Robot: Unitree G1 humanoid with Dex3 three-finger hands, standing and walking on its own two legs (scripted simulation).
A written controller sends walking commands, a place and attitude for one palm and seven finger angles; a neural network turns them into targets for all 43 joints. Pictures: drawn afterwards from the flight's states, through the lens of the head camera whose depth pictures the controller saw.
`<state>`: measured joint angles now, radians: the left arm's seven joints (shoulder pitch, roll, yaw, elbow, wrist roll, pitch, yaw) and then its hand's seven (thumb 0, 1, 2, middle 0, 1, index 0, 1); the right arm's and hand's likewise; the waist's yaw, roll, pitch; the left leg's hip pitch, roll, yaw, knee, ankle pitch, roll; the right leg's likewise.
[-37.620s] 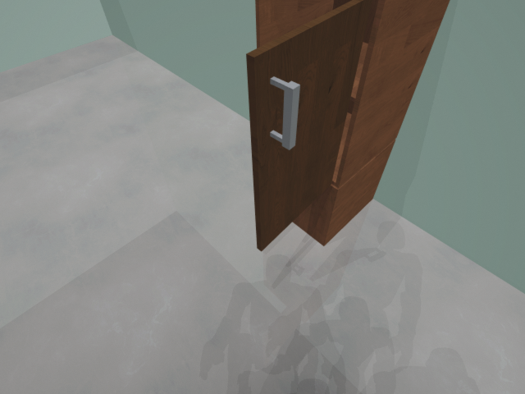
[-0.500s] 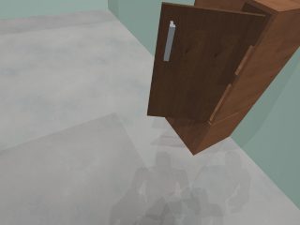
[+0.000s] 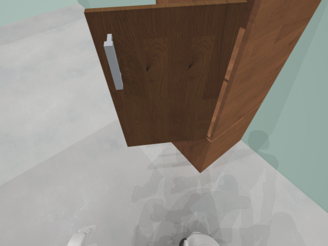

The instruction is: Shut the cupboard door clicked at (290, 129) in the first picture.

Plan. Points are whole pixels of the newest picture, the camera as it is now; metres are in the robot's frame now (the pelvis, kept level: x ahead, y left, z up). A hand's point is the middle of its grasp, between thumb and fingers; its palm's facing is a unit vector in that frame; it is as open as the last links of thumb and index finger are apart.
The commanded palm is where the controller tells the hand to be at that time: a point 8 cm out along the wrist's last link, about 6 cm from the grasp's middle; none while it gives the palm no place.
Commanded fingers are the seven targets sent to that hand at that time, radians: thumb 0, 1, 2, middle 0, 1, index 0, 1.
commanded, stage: come to a stop and stand still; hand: left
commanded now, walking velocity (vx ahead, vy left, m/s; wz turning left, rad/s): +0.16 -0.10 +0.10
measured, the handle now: (114, 63) +0.52 +0.13 +0.15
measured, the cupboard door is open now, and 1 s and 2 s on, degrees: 59 59 59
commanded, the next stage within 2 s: look again from close up in 1.44 s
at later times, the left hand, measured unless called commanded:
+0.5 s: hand out of the picture +0.10 +0.18 -0.17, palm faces +0.11 -0.97 -0.20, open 7.4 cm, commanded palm none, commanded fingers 0.00 0.90 0.90 -0.20 -0.30 -0.20 -0.30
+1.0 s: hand out of the picture +0.06 +0.14 -0.15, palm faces +0.02 -0.98 -0.19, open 7.4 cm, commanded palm none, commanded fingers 0.00 0.90 0.90 -0.20 -0.30 -0.20 -0.30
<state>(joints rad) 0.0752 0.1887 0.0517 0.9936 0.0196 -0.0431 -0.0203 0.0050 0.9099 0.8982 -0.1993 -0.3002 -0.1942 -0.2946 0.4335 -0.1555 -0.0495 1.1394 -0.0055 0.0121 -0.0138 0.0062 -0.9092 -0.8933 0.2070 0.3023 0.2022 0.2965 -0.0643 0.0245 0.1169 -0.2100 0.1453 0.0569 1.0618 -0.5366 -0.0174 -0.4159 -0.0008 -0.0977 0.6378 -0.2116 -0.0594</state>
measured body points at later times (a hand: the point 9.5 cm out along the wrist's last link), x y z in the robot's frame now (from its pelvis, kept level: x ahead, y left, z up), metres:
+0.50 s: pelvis +0.09 +0.00 +0.01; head +0.13 +0.02 +0.46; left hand +0.10 +0.23 -0.16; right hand +0.20 -0.23 -0.13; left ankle +0.11 +0.09 -0.72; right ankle +0.08 -0.09 -0.72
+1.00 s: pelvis +0.02 -0.04 +0.02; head +0.01 -0.04 +0.47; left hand +0.06 +0.19 -0.13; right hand +0.01 -0.29 -0.13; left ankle +0.06 +0.08 -0.70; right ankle -0.02 -0.18 -0.72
